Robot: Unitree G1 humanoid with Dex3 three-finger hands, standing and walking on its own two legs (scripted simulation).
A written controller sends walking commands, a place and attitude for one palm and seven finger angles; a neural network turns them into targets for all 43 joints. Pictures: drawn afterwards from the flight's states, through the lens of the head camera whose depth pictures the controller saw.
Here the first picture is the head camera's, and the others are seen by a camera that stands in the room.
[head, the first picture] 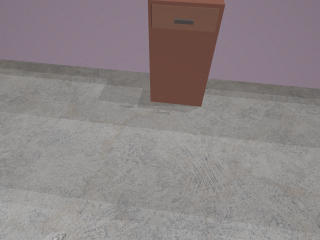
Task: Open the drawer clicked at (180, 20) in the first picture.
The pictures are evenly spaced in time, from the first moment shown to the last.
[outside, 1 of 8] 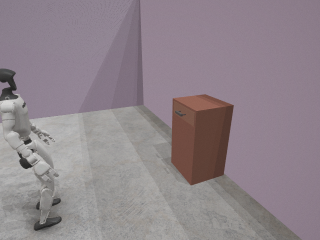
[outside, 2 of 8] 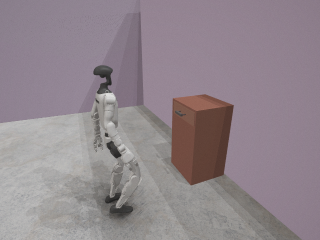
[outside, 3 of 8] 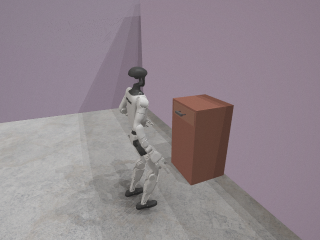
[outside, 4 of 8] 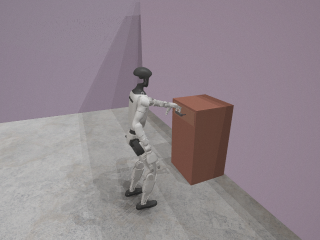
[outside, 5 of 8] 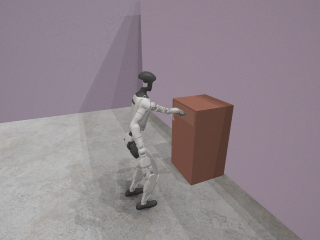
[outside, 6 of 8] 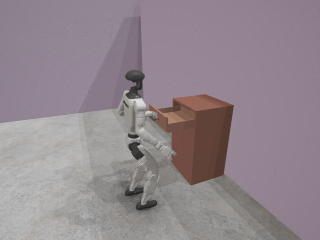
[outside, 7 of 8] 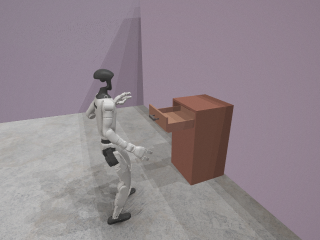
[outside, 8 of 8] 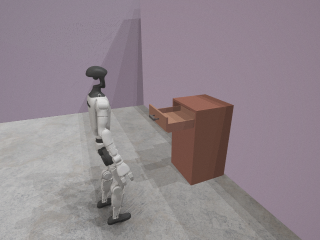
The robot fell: no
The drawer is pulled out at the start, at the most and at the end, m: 0.00 0.30 0.30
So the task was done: yes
